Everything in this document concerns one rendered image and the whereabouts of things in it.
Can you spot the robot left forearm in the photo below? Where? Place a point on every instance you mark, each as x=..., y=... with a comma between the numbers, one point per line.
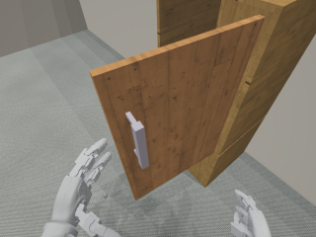
x=59, y=229

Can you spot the cupboard door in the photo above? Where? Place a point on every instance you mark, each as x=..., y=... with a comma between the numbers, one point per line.
x=182, y=94

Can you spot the handle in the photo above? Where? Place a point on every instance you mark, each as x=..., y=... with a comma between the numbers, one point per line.
x=138, y=132

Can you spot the robot right hand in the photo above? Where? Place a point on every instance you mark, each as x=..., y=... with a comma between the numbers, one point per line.
x=254, y=222

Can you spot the robot left hand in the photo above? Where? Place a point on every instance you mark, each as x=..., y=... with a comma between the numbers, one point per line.
x=76, y=186

